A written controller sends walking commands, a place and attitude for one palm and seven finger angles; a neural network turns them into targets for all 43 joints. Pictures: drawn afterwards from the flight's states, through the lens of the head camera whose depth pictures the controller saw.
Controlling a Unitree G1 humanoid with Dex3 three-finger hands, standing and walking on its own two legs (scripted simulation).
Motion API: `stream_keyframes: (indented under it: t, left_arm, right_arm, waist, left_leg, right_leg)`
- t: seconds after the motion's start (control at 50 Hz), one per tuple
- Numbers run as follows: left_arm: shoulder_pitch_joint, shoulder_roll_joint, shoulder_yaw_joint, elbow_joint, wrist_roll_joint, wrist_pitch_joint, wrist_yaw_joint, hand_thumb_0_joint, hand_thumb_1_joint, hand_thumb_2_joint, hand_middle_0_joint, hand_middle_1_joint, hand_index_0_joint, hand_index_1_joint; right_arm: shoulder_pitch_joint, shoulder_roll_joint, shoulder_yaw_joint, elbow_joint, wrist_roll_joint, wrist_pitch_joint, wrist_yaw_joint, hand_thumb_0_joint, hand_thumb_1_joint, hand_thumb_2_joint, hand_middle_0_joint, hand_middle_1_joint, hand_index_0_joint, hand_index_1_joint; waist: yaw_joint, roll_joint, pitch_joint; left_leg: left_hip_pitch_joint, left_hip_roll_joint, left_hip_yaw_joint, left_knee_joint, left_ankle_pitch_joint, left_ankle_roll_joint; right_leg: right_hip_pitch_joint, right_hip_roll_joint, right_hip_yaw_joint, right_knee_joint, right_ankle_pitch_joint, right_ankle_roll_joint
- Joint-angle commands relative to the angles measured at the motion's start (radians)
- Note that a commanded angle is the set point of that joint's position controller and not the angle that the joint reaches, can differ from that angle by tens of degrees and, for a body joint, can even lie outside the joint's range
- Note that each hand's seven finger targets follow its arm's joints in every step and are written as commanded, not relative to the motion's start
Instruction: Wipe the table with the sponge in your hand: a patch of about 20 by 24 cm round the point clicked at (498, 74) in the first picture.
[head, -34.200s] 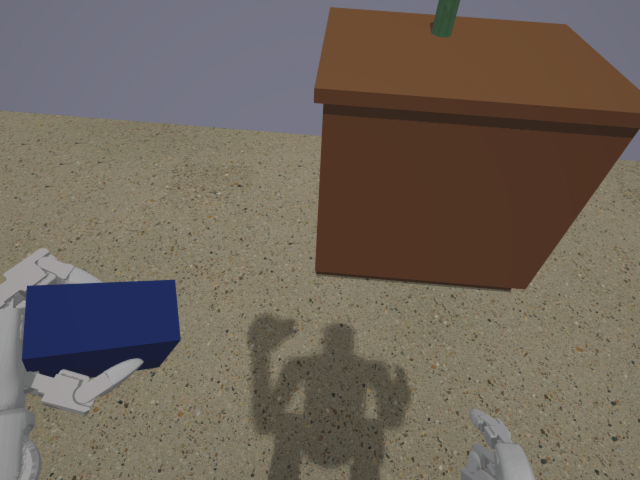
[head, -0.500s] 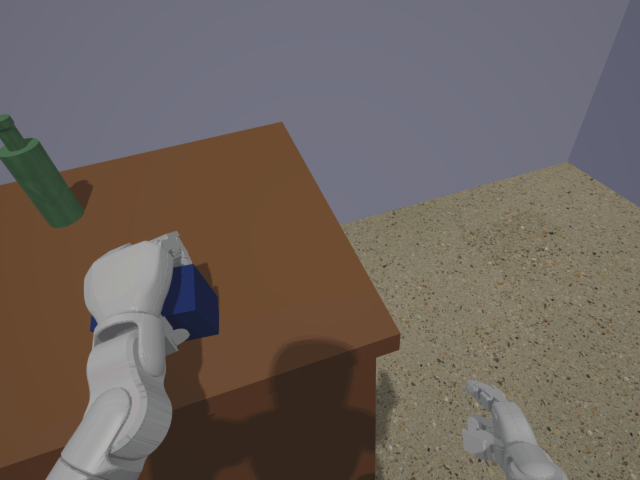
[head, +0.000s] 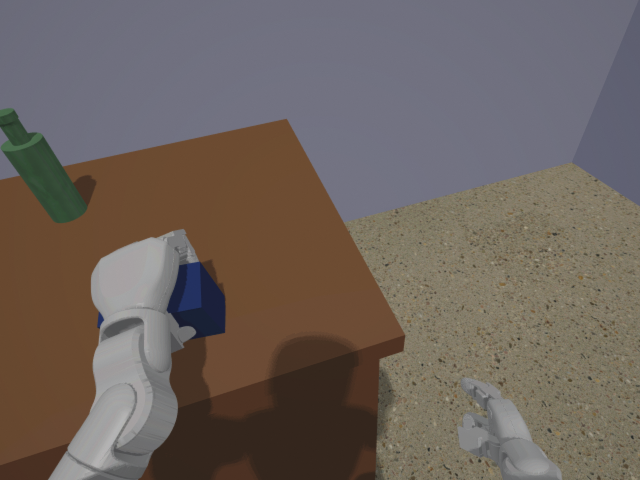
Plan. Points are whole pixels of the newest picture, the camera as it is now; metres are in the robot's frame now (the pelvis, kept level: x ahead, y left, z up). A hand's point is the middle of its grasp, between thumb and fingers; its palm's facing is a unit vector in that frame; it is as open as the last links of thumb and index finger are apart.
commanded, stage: wipe forward along the third lane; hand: left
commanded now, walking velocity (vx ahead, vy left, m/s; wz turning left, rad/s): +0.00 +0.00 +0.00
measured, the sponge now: (174, 314) +0.27 +0.25 +0.09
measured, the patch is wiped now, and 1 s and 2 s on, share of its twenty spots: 0.95 1.00 1.00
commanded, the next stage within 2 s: wipe back along the third lane in 1.54 s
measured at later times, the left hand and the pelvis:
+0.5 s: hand (183, 273) +0.30 +0.23 +0.14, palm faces +0.04 -0.04 -1.00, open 9.8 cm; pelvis -0.03 -0.03 +0.00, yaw +1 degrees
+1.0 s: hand (186, 247) +0.34 +0.24 +0.14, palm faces -0.08 +0.02 -1.00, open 9.9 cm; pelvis -0.05 -0.05 -0.01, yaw +2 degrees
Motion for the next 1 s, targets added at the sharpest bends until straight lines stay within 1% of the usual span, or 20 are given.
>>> stream_keyframes:
  t: [0.0, 0.08, 0.14, 0.18, 0.22, 0.28, 0.3, 0.36, 0.38, 0.4, 0.44, 0.48, 0.5, 0.58, 0.62, 0.72, 0.84, 0.88, 0.92, 0.98]
  left_arm:
    - [-0.169, 0.028, -0.018, 0.022, -0.039, -0.026, -0.006, 0.000, 0.100, 1.300, -1.200, -1.600, -1.200, -1.600]
    - [-0.207, 0.066, 0.019, 0.082, -0.024, -0.026, -0.007, 0.000, 0.100, 1.300, -1.200, -1.600, -1.200, -1.600]
    - [-0.287, 0.034, -0.022, 0.139, -0.018, -0.034, -0.015, 0.000, 0.100, 1.300, -1.200, -1.600, -1.200, -1.600]
    - [-0.303, 0.079, 0.015, 0.200, -0.006, -0.032, -0.013, 0.000, 0.100, 1.300, -1.200, -1.600, -1.200, -1.600]
    - [-0.363, 0.036, -0.034, 0.256, -0.002, -0.039, -0.023, 0.000, 0.100, 1.300, -1.200, -1.600, -1.200, -1.600]
    - [-0.384, 0.127, 0.032, 0.369, 0.014, -0.043, -0.030, 0.000, 0.100, 1.300, -1.200, -1.600, -1.200, -1.600]
    - [-0.428, 0.065, -0.033, 0.401, 0.014, -0.048, -0.041, 0.000, 0.100, 1.300, -1.200, -1.600, -1.200, -1.600]
    - [-0.502, 0.110, -0.019, 0.506, 0.026, -0.067, -0.061, 0.000, 0.100, 1.300, -1.200, -1.600, -1.200, -1.600]
    - [-0.491, 0.171, 0.029, 0.551, 0.036, -0.070, -0.061, 0.000, 0.100, 1.300, -1.200, -1.600, -1.200, -1.600]
    - [-0.519, 0.118, -0.018, 0.575, 0.029, -0.083, -0.069, 0.000, 0.100, 1.300, -1.200, -1.600, -1.200, -1.600]
    - [-0.552, 0.127, -0.009, 0.621, 0.022, -0.116, -0.080, 0.000, 0.100, 1.300, -1.200, -1.600, -1.200, -1.600]
    - [-0.559, 0.200, 0.052, 0.699, 0.020, -0.151, -0.082, 0.000, 0.100, 1.300, -1.200, -1.600, -1.200, -1.600]
    - [-0.578, 0.171, 0.028, 0.720, 0.020, -0.173, -0.084, 0.000, 0.100, 1.300, -1.200, -1.600, -1.200, -1.600]
    - [-0.657, 0.254, 0.085, 0.794, 0.025, -0.247, -0.082, 0.000, 0.100, 1.300, -1.200, -1.600, -1.200, -1.600]
    - [-0.702, 0.243, 0.068, 0.845, 0.034, -0.281, -0.075, 0.000, 0.100, 1.300, -1.200, -1.600, -1.200, -1.600]
    - [-0.806, 0.311, 0.105, 0.969, 0.049, -0.346, -0.047, 0.000, 0.100, 1.300, -1.200, -1.600, -1.200, -1.600]
    - [-0.880, 0.322, 0.099, 1.047, 0.040, -0.392, -0.016, 0.000, 0.100, 1.300, -1.200, -1.600, -1.200, -1.600]
    - [-0.913, 0.361, 0.122, 1.065, 0.034, -0.395, -0.007, 0.000, 0.100, 1.300, -1.200, -1.600, -1.200, -1.600]
    - [-0.956, 0.343, 0.089, 1.110, 0.034, -0.397, -0.001, 0.000, 0.100, 1.300, -1.200, -1.600, -1.200, -1.600]
    - [-0.984, 0.407, 0.137, 1.143, 0.034, -0.408, 0.006, 0.000, 0.100, 1.300, -1.200, -1.600, -1.200, -1.600]
  right_arm:
    - [-0.209, -0.093, -0.022, -0.165, 0.003, -0.063, -0.024, 0.000, -0.900, -0.900, 0.200, 0.300, 0.200, 0.300]
    - [-0.208, -0.099, -0.024, -0.155, 0.003, -0.068, -0.034, 0.000, -0.900, -0.900, 0.200, 0.300, 0.200, 0.300]
    - [-0.198, -0.102, -0.025, -0.139, 0.005, -0.070, -0.044, 0.000, -0.900, -0.900, 0.200, 0.300, 0.200, 0.300]
    - [-0.192, -0.106, -0.022, -0.139, 0.005, -0.078, -0.051, 0.000, -0.900, -0.900, 0.200, 0.300, 0.200, 0.300]
    - [-0.192, -0.107, -0.019, -0.127, 0.009, -0.083, -0.058, 0.000, -0.900, -0.900, 0.200, 0.300, 0.200, 0.300]
    - [-0.175, -0.118, -0.019, -0.118, 0.007, -0.095, -0.069, 0.000, -0.900, -0.900, 0.200, 0.300, 0.200, 0.300]
    - [-0.179, -0.116, -0.012, -0.119, 0.011, -0.100, -0.072, 0.000, -0.900, -0.900, 0.200, 0.300, 0.200, 0.300]
    - [-0.163, -0.126, -0.016, -0.097, 0.012, -0.107, -0.081, 0.000, -0.900, -0.900, 0.200, 0.300, 0.200, 0.300]
    - [-0.148, -0.131, -0.015, -0.098, 0.011, -0.112, -0.082, 0.000, -0.900, -0.900, 0.200, 0.300, 0.200, 0.300]
    - [-0.151, -0.129, -0.011, -0.102, 0.014, -0.117, -0.084, 0.000, -0.900, -0.900, 0.200, 0.300, 0.200, 0.300]
    - [-0.126, -0.133, -0.018, -0.090, 0.012, -0.122, -0.088, 0.000, -0.900, -0.900, 0.200, 0.300, 0.200, 0.300]
    - [-0.103, -0.142, -0.017, -0.085, 0.008, -0.127, -0.095, 0.000, -0.900, -0.900, 0.200, 0.300, 0.200, 0.300]
    - [-0.094, -0.142, -0.019, -0.088, 0.010, -0.130, -0.095, 0.000, -0.900, -0.900, 0.200, 0.300, 0.200, 0.300]
    - [-0.061, -0.149, -0.032, -0.090, 0.006, -0.128, -0.106, 0.000, -0.900, -0.900, 0.200, 0.300, 0.200, 0.300]
    - [-0.044, -0.152, -0.040, -0.084, 0.008, -0.126, -0.109, 0.000, -0.900, -0.900, 0.200, 0.300, 0.200, 0.300]
    - [0.008, -0.162, -0.056, -0.070, 0.011, -0.114, -0.118, 0.000, -0.900, -0.900, 0.200, 0.300, 0.200, 0.300]
    - [0.050, -0.162, -0.068, -0.062, 0.017, -0.099, -0.112, 0.000, -0.900, -0.900, 0.200, 0.300, 0.200, 0.300]
    - [0.059, -0.163, -0.071, -0.060, 0.018, -0.095, -0.112, 0.000, -0.900, -0.900, 0.200, 0.300, 0.200, 0.300]
    - [0.071, -0.168, -0.070, -0.048, 0.025, -0.096, -0.113, 0.000, -0.900, -0.900, 0.200, 0.300, 0.200, 0.300]
    - [0.093, -0.170, -0.076, -0.040, 0.024, -0.094, -0.111, 0.000, -0.900, -0.900, 0.200, 0.300, 0.200, 0.300]
  waist:
    - [-0.052, -0.179, -0.071]
    - [-0.044, -0.159, -0.067]
    - [-0.064, -0.180, -0.065]
    - [-0.057, -0.173, -0.058]
    - [-0.073, -0.187, -0.041]
    - [-0.062, -0.205, -0.038]
    - [-0.079, -0.221, -0.026]
    - [-0.083, -0.224, -0.020]
    - [-0.073, -0.221, -0.027]
    - [-0.087, -0.233, -0.008]
    - [-0.089, -0.235, -0.014]
    - [-0.084, -0.233, 0.004]
    - [-0.094, -0.247, -0.006]
    - [-0.096, -0.235, 0.003]
    - [-0.105, -0.237, 0.007]
    - [-0.116, -0.244, -0.019]
    - [-0.128, -0.246, -0.067]
    - [-0.129, -0.236, -0.076]
    - [-0.149, -0.243, -0.071]
    - [-0.146, -0.231, -0.113]
  left_leg:
    - [-0.050, 0.008, 0.061, -0.070, 0.158, 0.029]
    - [-0.055, 0.007, 0.057, -0.073, 0.134, 0.027]
    - [-0.062, 0.002, 0.063, -0.070, 0.105, 0.026]
    - [-0.073, 0.001, 0.060, -0.074, 0.068, 0.027]
    - [-0.080, -0.001, 0.068, -0.074, 0.037, 0.026]
    - [-0.099, -0.005, 0.069, -0.072, 0.005, 0.025]
    - [-0.103, -0.009, 0.077, -0.071, -0.006, 0.026]
    - [-0.110, -0.013, 0.079, -0.064, -0.025, 0.027]
    - [-0.121, -0.013, 0.076, -0.064, -0.034, 0.024]
    - [-0.125, -0.017, 0.084, -0.059, -0.031, 0.025]
    - [-0.134, -0.018, 0.082, -0.047, -0.038, 0.026]
    - [-0.162, -0.016, 0.074, -0.040, -0.054, 0.022]
    - [-0.164, -0.018, 0.080, -0.033, -0.051, 0.021]
    - [-0.202, -0.019, 0.075, -0.010, -0.073, 0.021]
    - [-0.208, -0.023, 0.078, 0.007, -0.078, 0.023]
    - [-0.253, -0.021, 0.073, 0.031, -0.091, 0.022]
    - [-0.302, -0.020, 0.062, 0.051, -0.090, 0.026]
    - [-0.330, -0.020, 0.054, 0.053, -0.089, 0.025]
    - [-0.336, -0.020, 0.056, 0.063, -0.095, 0.029]
    - [-0.363, -0.016, 0.045, 0.067, -0.082, 0.027]
  right_leg:
    - [0.036, 0.026, -0.026, -0.073, 0.164, -0.037]
    - [0.016, 0.030, -0.012, -0.081, 0.131, -0.042]
    - [0.000, 0.025, -0.029, -0.087, 0.101, -0.034]
    - [-0.016, 0.027, -0.013, -0.094, 0.050, -0.038]
    - [-0.038, 0.022, -0.035, -0.099, 0.011, -0.030]
    - [-0.043, 0.020, -0.011, -0.108, -0.031, -0.029]
    - [-0.054, 0.014, -0.029, -0.111, -0.047, -0.022]
    - [-0.073, 0.011, -0.020, -0.122, -0.081, -0.016]
    - [-0.065, 0.013, -0.001, -0.122, -0.102, -0.020]
    - [-0.077, 0.006, -0.013, -0.127, -0.103, -0.014]
    - [-0.086, 0.004, -0.011, -0.126, -0.104, -0.010]
    - [-0.098, 0.001, 0.014, -0.134, -0.142, -0.014]
    - [-0.096, -0.003, 0.004, -0.128, -0.137, -0.011]
    - [-0.127, -0.014, 0.044, -0.151, -0.218, -0.011]
    - [-0.149, -0.019, 0.048, -0.158, -0.248, -0.009]
    - [-0.163, -0.030, 0.073, -0.165, -0.314, -0.010]
    - [-0.146, -0.038, 0.095, -0.161, -0.298, -0.007]
    - [-0.135, -0.042, 0.108, -0.165, -0.308, -0.008]
    - [-0.155, -0.042, 0.107, -0.162, -0.317, -0.002]
    - [-0.133, -0.040, 0.110, -0.147, -0.279, -0.005]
